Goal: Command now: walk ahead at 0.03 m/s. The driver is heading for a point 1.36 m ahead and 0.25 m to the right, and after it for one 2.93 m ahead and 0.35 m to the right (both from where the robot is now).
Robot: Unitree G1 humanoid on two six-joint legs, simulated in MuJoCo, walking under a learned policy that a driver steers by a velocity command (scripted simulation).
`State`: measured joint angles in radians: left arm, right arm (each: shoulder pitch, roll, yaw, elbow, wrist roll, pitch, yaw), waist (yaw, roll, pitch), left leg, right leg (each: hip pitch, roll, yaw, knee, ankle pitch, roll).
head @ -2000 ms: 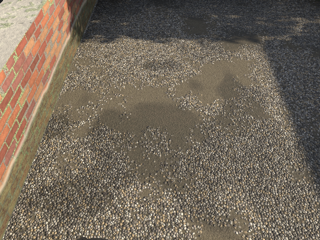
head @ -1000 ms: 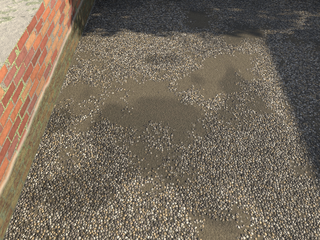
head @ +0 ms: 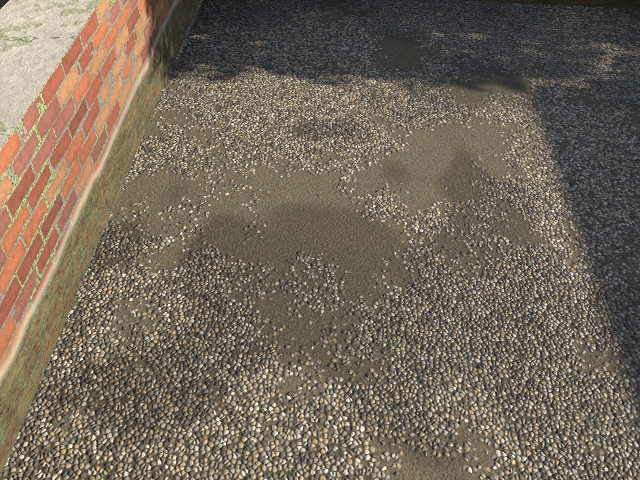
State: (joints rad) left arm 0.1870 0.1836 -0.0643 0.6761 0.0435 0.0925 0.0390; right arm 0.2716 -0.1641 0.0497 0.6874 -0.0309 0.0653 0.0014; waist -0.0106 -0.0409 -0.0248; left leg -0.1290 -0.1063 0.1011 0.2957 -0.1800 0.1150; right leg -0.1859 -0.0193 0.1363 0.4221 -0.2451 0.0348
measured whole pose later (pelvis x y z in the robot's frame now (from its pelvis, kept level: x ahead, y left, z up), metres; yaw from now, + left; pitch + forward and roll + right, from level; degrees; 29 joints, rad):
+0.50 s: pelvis +0.00 -0.02 -0.01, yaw +0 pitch +0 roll +0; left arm 0.16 0.15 -0.07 0.65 0.04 0.10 0.03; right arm 0.15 -0.14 0.07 0.61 -0.03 0.04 0.02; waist -0.03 0.01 -0.02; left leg -0.25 -0.05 0.08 0.57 -0.32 0.09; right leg -0.25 0.04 0.11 0.57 -0.32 0.02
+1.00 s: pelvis +0.00 -0.02 -0.02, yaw +0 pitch -1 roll -1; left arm 0.08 0.15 -0.05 0.61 0.04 0.11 0.02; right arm 0.17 -0.14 0.07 0.56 -0.03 0.04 0.01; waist -0.03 0.02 -0.01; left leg -0.30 -0.02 0.09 0.69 -0.39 0.08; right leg -0.29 0.06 0.11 0.67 -0.37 0.01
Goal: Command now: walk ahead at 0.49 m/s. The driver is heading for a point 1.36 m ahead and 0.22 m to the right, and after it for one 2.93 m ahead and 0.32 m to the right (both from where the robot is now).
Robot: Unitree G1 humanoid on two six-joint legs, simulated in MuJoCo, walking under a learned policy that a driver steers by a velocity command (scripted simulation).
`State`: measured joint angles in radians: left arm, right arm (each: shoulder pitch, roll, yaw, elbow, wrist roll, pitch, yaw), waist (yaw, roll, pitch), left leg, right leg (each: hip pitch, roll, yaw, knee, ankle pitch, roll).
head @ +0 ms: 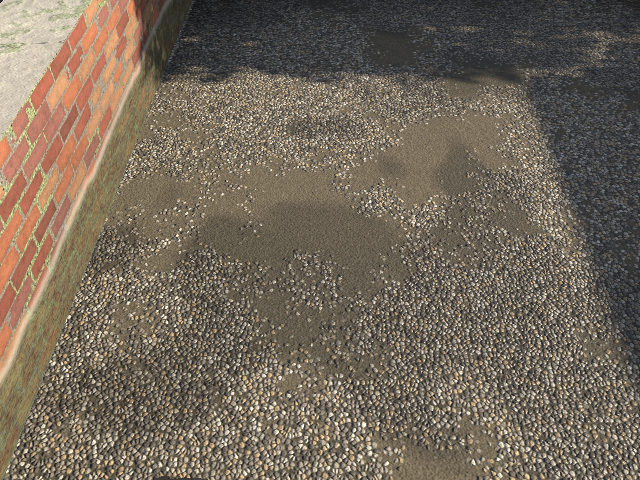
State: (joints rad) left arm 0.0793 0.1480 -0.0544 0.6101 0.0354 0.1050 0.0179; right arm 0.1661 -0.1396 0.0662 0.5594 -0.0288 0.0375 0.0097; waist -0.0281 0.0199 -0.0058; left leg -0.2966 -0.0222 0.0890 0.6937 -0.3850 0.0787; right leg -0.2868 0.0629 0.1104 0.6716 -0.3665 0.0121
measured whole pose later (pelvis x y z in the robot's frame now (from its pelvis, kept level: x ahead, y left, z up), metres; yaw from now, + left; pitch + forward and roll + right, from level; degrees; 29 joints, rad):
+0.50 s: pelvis +0.00 +0.01 +0.02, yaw -1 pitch +0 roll -1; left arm 0.10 0.15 -0.05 0.65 0.04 0.12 0.01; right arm 0.21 -0.12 0.08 0.63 -0.03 0.02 0.02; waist -0.02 0.00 -0.01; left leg -0.20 -0.04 0.10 0.46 -0.27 0.09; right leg -0.19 0.04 0.13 0.44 -0.25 0.02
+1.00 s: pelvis +0.01 +0.01 +0.03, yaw +1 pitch +0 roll +1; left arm 0.25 0.21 -0.07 0.70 0.04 0.08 0.04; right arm 0.35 -0.19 0.04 0.74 -0.03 0.08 0.01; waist -0.02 -0.05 -0.02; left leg -0.08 -0.11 0.08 0.20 -0.13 0.10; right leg -0.16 -0.02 0.14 0.38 -0.22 0.03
